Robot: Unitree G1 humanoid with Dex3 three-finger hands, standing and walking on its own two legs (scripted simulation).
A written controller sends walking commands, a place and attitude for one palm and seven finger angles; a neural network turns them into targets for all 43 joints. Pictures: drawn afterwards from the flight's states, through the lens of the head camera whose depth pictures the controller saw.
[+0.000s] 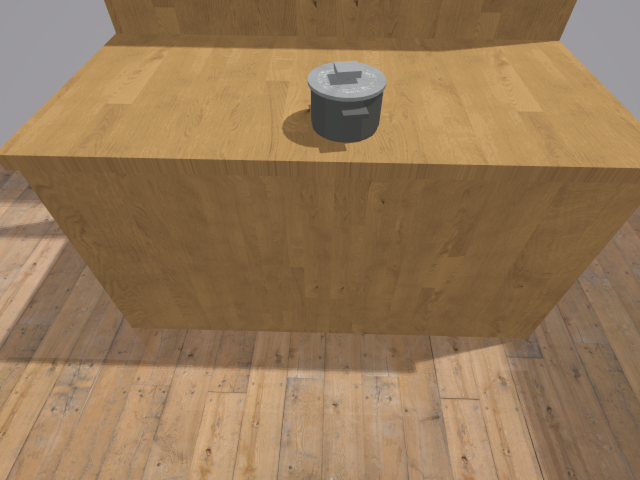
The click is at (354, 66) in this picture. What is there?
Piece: lid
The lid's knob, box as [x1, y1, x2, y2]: [334, 61, 361, 78]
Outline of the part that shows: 334,62 334,70 337,78 360,77 361,70 356,61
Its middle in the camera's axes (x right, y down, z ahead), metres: +0.05 -0.35 +0.80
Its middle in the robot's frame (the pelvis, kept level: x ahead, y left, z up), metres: +0.85 -0.01 +0.12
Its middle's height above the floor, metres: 0.90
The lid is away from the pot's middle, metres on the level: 0.00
